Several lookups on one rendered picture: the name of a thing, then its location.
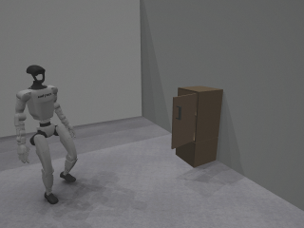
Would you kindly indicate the left robot upper arm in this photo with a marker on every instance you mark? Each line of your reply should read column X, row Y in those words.
column 54, row 91

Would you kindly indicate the right robot upper arm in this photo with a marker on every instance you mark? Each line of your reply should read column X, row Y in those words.
column 21, row 100

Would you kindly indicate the robot left foot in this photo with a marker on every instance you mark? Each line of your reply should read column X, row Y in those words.
column 67, row 177

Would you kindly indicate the right robot hand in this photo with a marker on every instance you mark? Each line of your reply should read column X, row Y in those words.
column 23, row 152

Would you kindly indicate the right robot forearm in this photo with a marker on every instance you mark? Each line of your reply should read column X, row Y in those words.
column 20, row 130

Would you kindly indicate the right robot shin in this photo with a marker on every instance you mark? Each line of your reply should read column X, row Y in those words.
column 48, row 180

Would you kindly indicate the left robot hand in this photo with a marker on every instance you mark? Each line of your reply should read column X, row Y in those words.
column 70, row 130

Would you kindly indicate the left robot forearm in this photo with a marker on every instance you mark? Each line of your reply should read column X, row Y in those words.
column 61, row 116

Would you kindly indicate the cupboard door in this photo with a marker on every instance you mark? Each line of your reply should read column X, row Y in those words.
column 183, row 129

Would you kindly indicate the handle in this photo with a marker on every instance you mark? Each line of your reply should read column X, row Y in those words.
column 179, row 118

